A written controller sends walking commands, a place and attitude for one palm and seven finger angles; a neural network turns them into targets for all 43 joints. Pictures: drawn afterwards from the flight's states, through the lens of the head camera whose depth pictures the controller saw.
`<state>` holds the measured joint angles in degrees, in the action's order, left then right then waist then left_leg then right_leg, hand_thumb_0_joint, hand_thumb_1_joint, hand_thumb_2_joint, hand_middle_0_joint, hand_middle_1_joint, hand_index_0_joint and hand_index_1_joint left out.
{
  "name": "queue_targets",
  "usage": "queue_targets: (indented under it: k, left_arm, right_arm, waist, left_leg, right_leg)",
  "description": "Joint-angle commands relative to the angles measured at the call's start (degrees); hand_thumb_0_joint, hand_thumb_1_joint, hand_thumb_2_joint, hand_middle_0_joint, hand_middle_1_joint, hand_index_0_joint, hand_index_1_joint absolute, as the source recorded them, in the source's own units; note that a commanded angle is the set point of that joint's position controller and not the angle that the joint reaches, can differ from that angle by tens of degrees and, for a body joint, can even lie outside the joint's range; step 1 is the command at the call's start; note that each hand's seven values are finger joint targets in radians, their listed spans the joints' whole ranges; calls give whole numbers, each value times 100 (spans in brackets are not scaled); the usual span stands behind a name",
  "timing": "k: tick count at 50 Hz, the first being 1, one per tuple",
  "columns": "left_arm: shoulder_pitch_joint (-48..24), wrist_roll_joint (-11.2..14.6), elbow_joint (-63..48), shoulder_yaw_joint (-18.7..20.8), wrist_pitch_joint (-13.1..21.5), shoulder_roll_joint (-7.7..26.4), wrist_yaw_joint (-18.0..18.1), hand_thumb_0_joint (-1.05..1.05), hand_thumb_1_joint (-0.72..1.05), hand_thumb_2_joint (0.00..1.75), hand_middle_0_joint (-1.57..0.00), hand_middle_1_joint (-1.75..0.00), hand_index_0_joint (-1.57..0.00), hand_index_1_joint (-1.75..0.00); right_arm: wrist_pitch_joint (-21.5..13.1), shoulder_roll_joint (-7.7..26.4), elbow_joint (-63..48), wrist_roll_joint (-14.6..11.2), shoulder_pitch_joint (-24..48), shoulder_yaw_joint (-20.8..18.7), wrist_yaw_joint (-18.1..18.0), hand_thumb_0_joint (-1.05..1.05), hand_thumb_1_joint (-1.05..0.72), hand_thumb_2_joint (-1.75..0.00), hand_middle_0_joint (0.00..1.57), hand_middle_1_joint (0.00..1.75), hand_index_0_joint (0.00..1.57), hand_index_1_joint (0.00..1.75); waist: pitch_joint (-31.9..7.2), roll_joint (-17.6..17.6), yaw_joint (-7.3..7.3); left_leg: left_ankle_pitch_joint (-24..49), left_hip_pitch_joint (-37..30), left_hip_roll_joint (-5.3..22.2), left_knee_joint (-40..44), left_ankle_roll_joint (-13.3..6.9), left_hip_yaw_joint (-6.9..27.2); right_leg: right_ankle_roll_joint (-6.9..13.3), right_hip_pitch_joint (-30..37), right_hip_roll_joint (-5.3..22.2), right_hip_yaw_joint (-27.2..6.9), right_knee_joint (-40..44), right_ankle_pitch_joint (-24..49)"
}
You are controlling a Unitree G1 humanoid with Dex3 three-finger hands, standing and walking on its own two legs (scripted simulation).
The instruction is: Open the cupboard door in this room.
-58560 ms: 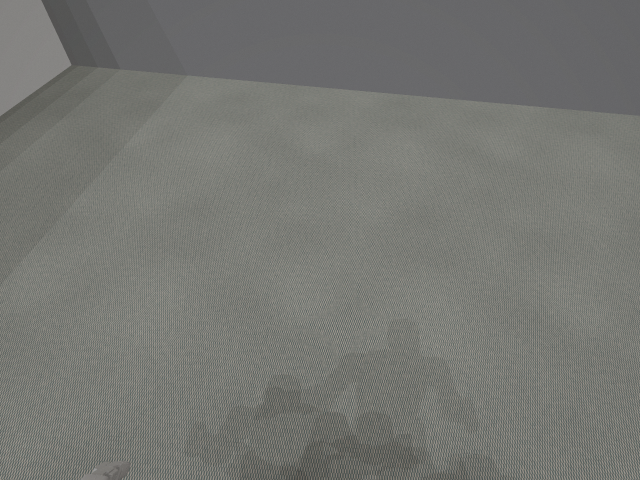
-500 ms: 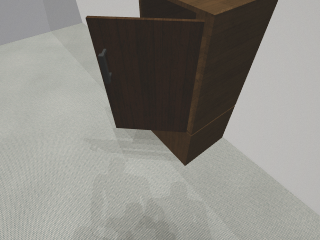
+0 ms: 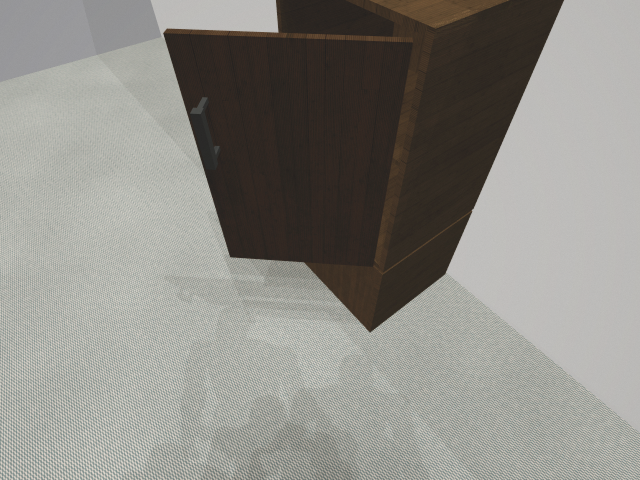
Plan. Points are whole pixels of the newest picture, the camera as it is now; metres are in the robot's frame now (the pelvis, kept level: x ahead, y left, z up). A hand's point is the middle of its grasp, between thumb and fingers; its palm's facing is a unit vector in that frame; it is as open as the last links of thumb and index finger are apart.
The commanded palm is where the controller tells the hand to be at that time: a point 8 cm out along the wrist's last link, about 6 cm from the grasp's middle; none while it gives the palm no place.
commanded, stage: look again from close up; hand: left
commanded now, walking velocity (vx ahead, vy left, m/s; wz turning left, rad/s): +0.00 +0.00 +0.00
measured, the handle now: (207, 134) +0.68 +0.25 +0.04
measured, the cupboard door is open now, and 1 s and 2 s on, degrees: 47 47 47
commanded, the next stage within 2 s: shuffle to correct the standing spot in 0.28 s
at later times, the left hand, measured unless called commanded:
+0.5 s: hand out of the picture +0.03 +0.18 -0.18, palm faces +0.02 -0.98 -0.20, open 7.3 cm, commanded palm none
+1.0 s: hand (191, 458) +0.18 +0.21 -0.18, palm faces -0.02 -0.98 -0.19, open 7.3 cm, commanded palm none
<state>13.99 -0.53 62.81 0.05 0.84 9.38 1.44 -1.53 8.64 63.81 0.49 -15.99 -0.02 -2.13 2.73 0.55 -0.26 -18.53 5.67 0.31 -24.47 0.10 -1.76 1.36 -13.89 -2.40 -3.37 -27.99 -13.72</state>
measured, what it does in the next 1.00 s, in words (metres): walks ahead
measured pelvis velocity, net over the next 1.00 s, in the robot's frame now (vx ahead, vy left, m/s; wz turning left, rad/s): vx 0.11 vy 0.03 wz -0.02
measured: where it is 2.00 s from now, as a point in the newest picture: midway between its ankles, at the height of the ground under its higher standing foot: outside the picture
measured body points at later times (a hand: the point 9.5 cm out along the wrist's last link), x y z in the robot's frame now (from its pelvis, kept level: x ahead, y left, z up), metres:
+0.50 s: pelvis +0.01 +0.00 +0.00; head +0.03 +0.00 +0.45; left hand +0.03 +0.23 -0.16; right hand -0.01 -0.22 -0.17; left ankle -0.06 +0.12 -0.74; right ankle +0.01 -0.11 -0.74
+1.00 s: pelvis +0.11 +0.03 -0.01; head +0.16 +0.03 +0.44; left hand +0.18 +0.26 -0.16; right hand -0.01 -0.16 -0.15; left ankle -0.03 +0.11 -0.74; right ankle +0.20 -0.08 -0.72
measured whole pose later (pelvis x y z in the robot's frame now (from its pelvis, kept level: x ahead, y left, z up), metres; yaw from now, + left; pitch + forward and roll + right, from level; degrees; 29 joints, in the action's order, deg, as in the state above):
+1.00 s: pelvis +0.11 +0.03 -0.01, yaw -1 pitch +0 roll -1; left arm 9.8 -1.3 56.9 2.5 0.6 10.3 -0.4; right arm -2.9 5.1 65.3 1.2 -27.3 1.1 -1.5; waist 6.8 0.7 -0.9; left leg -24.7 -2.9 -0.2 -22.2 -2.2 -5.9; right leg 4.7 -27.0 2.1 7.3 -39.9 -16.6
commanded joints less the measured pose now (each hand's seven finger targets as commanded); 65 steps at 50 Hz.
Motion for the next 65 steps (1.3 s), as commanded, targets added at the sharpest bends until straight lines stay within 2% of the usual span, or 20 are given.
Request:
queue_targets:
  k: [1, 21, 25, 28, 30, 32, 33, 34, 35, 38, 46, 49, 50, 51, 52, 55, 58, 63, 64, 65]
  left_arm:
    - [327, -2, -220, 105, 79, 601, 28, 0, 90, 90, -20, -30, -20, -30]
    - [436, -22, -219, 123, 56, 562, 23, 0, 90, 90, -20, -30, -20, -30]
    - [577, -65, -301, 213, 14, 657, -29, 0, 90, 90, -20, -30, -20, -30]
    - [941, -61, -288, 335, 14, 838, -18, 0, 90, 90, -20, -30, -20, -30]
    - [994, -64, -348, 405, 46, 834, 5, 0, 90, 90, -20, -30, -20, -30]
    - [717, -67, -449, 407, 41, 766, 1, 0, 90, 90, -20, -30, -20, -30]
    - [513, -49, -539, 372, 28, 585, -23, 0, 90, 90, -20, -30, -20, -30]
    - [286, -75, -676, 318, 15, 328, -65, 0, 90, 90, -20, -30, -20, -30]
    - [-159, -127, -855, 274, 59, 227, -43, 0, 90, 90, -20, -30, -20, -30]
    - [-232, -98, -828, 288, 131, 189, -101, 0, 90, 90, -20, -30, -20, -30]
    - [-577, -61, -1035, 208, 57, 63, -208, 0, 90, 90, -20, -30, -20, -30]
    - [591, -93, -693, 313, 138, 334, -156, 0, 90, 90, -20, -30, -20, -30]
    - [1234, -101, -499, 391, 201, 628, -114, 0, 90, 90, -20, -30, -20, -30]
    - [1760, -124, -402, 515, 241, 1169, -34, 0, 90, 90, -20, -30, -20, -30]
    - [1799, -13, -414, 561, 175, 1445, 12, 0, 90, 90, -20, -30, -20, -30]
    - [352, -46, -723, 469, 92, 844, 97, 0, 90, 90, -20, -30, -20, -30]
    - [-230, -142, -921, 490, 62, 931, 85, 0, 90, 90, -20, -30, -20, -30]
    - [-344, -114, -1041, 582, -131, 1236, 13, 0, 90, 90, -20, -30, -20, -30]
    - [-320, -104, -1068, 539, -190, 1088, -1, 0, 90, 90, -20, -30, -20, -30]
    - [-275, -80, -1162, 469, -268, 720, -22, 0, 90, 90, -20, -30, -20, -30]
  right_arm:
    - [-58, 572, -68, 19, -473, -93, -48, 0, -90, -90, 20, 30, 20, 30]
    - [-39, 554, 35, 37, -658, -86, -28, 0, -90, -90, 20, 30, 20, 30]
    - [21, 522, -56, 65, -637, -98, 39, 0, -90, -90, 20, 30, 20, 30]
    - [42, 409, -189, 68, -623, -92, 57, 0, -90, -90, 20, 30, 20, 30]
    - [-12, 395, -277, 71, -548, -95, 68, 0, -90, -90, 20, 30, 20, 30]
    - [-63, 315, -145, 49, -930, -97, 89, 0, -90, -90, 20, 30, 20, 30]
    - [-103, 407, -19, 72, -1343, -111, 72, 0, -90, -90, 20, 30, 20, 30]
    - [-116, 769, 55, 128, -1700, -204, 52, 0, -90, -90, 20, 30, 20, 30]
    - [-115, 823, 125, 133, -2066, -205, 10, 0, -90, -90, 20, 30, 20, 30]
    - [-215, 527, -22, 125, -1784, -72, -28, 0, -90, -90, 20, 30, 20, 30]
    - [-224, 606, 67, 114, -1631, -63, -37, 0, -90, -90, 20, 30, 20, 30]
    - [-183, 778, 36, 18, -1466, -128, -14, 0, -90, -90, 20, 30, 20, 30]
    - [-190, 747, -16, -30, -1437, -139, 27, 0, -90, -90, 20, 30, 20, 30]
    - [-224, 478, -131, -81, -1701, -146, 62, 0, -90, -90, 20, 30, 20, 30]
    - [-159, 431, -296, -40, -1533, -156, 42, 0, -90, -90, 20, 30, 20, 30]
    - [101, 296, -468, 84, -731, -206, 128, 0, -90, -90, 20, 30, 20, 30]
    - [230, 4, -398, 67, -1042, -186, 225, 0, -90, -90, 20, 30, 20, 30]
    - [234, 175, -552, 53, -1003, -267, 210, 0, -90, -90, 20, 30, 20, 30]
    - [203, 326, -584, 56, -1078, -286, 190, 0, -90, -90, 20, 30, 20, 30]
    - [145, 689, -720, 104, -1083, -351, 164, 0, -90, -90, 20, 30, 20, 30]
  waist:
    - [-20, -54, -4]
    - [-89, -67, 39]
    - [493, -364, 145]
    - [526, -1152, 236]
    - [440, -1019, 217]
    - [300, -451, -39]
    - [222, 35, -202]
    - [374, 1124, -353]
    - [747, 1629, -543]
    - [715, 178, -260]
    - [459, 689, -67]
    - [-265, 279, 506]
    - [-616, -73, 774]
    - [-1186, -1261, 824]
    - [-1226, -1107, 725]
    - [166, -1044, 270]
    - [-8, -883, -120]
    - [103, -683, -144]
    - [44, -319, -186]
    - [89, 866, -194]
  left_leg:
    - [1211, 288, 538, 343, -190, 318]
    - [552, 310, 530, 318, -227, 268]
    - [-568, 971, 313, -29, -280, 190]
    - [-720, 1624, -17, -1148, -171, -158]
    - [-771, 1675, 110, -1276, -147, -63]
    - [-444, 626, 157, -280, -185, -78]
    - [-58, -84, 414, 283, -305, 214]
    - [35, -618, 1291, 757, -720, 1354]
    - [1062, -905, 1993, 1234, -1132, 2127]
    - [3489, -959, 1907, 836, -1490, 1443]
    - [4471, -536, 1169, 728, -1024, 53]
    - [4701, -151, 983, -651, -741, -141]
    - [3681, 693, 771, -1603, -563, -236]
    - [785, 1997, -43, -3273, -280, -493]
    - [-1796, 2487, -213, -4794, -145, -166]
    - [-1348, 2666, 615, -4915, -63, 490]
    - [-725, 1385, 527, -3209, 69, 66]
    - [430, 384, 7, -981, 266, -672]
    - [384, 156, 137, -499, 211, -420]
    - [411, 551, 1015, 308, -158, 807]
  right_leg:
    - [218, 294, 642, -606, 339, 1535]
    - [287, 414, 603, -573, 260, 750]
    - [480, 181, 720, -1067, 588, -1099]
    - [895, 521, 1334, -2063, 1209, -1581]
    - [1148, 494, 1640, -2275, 1222, -1009]
    - [962, -133, 1369, -1544, 678, -732]
    - [727, -670, 799, -849, -52, -831]
    - [400, -1661, 98, 97, -1342, -1204]
    - [256, -2649, -18, 602, -2621, -1867]
    - [254, -3015, 560, 359, -3826, -1384]
    - [300, -1498, 365, 1176, -1608, -603]
    - [341, 485, 209, 1182, -443, 437]
    - [514, 1773, 688, 662, -324, 985]
    - [1177, 2922, 2288, -1515, 35, 2099]
    - [1823, 2686, 3295, -2674, 758, 2932]
    - [1421, -38, 2806, -1600, 1206, 431]
    - [894, -1293, 2178, -269, 1202, 419]
    - [507, -1628, 1718, -36, 490, -743]
    - [367, -1691, 1493, 66, -6, -1074]
    - [42, -1747, 843, 609, -933, -1558]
